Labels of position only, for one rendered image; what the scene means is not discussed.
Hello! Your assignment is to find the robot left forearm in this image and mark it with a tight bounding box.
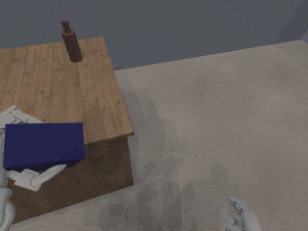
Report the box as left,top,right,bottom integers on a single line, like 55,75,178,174
0,188,15,231

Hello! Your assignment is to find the table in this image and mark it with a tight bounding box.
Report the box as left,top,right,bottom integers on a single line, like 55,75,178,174
0,37,135,224

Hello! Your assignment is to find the sponge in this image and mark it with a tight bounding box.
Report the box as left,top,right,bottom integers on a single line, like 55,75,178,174
3,122,86,173

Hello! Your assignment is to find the robot left hand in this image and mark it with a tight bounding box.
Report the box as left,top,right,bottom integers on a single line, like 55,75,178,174
0,105,66,192

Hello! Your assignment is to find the robot right hand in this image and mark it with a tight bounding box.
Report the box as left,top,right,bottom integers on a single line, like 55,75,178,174
225,196,262,231

